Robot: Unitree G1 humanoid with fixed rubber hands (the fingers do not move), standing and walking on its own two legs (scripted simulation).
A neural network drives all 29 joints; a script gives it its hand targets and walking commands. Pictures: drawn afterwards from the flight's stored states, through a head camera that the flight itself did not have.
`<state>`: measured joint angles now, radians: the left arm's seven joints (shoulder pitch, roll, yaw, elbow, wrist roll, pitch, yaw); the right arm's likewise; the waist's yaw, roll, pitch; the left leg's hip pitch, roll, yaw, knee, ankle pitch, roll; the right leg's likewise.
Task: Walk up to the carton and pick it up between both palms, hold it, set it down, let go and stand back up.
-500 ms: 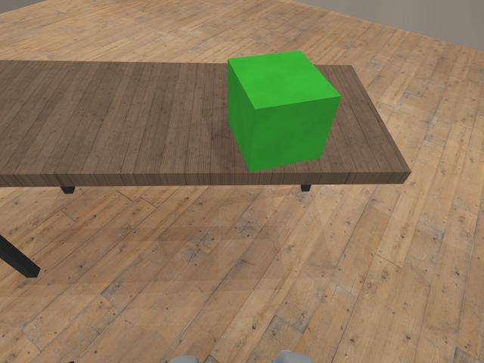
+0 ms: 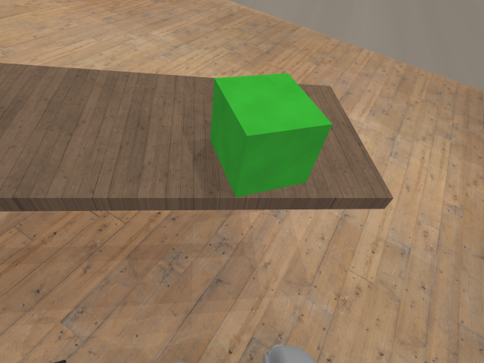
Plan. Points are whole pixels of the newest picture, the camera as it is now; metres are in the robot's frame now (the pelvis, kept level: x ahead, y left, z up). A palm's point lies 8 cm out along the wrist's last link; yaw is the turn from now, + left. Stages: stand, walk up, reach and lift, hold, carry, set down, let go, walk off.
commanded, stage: walk up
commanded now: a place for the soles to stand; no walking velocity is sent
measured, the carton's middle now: (262, 133) +0.62 -0.03 +0.02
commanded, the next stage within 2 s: none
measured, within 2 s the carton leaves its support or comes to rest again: neither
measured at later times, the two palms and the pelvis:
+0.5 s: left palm (124, 353) +0.16 +0.20 -0.10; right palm out of the picture +0.10 -0.46 -0.06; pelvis +0.07 -0.11 +0.00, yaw -2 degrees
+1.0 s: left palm (125, 327) +0.20 +0.21 -0.11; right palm out of the picture +0.10 -0.46 -0.06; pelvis +0.09 -0.11 -0.01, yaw -4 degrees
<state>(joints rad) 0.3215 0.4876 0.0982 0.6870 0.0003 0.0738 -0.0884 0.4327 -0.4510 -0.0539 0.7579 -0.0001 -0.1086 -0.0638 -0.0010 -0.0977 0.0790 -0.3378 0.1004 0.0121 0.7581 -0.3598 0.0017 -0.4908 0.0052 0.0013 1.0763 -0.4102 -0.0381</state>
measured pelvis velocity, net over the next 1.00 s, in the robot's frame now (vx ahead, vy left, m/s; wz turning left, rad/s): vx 0.09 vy -0.11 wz -0.07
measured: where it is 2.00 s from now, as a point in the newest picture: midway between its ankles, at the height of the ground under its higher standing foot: outside the picture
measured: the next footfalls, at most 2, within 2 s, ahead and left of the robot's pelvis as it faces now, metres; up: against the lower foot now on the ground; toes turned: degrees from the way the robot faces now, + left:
right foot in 0.24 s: +0.14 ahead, -0.20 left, +0.00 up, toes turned -2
left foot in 0.70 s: +0.19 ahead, +0.04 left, +0.00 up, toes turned -3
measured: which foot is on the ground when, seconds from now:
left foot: down 0.00-0.24, up 0.26-0.68, down 0.70-1.00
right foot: up 0.00-0.22, down 0.24-0.70, up 0.72-0.98, down 1.00-1.00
